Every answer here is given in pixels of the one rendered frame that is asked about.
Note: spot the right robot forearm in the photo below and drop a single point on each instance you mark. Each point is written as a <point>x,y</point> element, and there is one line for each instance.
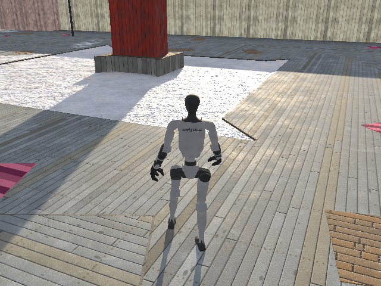
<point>217,154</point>

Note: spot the right robot thigh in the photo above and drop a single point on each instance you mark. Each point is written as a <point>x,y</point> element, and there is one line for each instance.
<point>202,188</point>

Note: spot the robot left upper arm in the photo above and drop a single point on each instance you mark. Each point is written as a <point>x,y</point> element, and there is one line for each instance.
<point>174,124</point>

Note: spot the robot torso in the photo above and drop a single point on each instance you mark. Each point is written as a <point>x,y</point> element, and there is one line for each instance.
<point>191,144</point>

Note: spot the robot left hand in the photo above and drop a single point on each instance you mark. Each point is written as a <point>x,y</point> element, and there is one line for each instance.
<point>154,172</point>

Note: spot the robot right upper arm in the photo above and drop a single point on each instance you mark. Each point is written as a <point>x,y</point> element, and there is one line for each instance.
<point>210,126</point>

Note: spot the robot right hand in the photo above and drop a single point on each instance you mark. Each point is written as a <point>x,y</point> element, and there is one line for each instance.
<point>215,163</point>

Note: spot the left robot forearm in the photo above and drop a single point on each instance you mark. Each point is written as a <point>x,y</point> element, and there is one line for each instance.
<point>160,158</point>

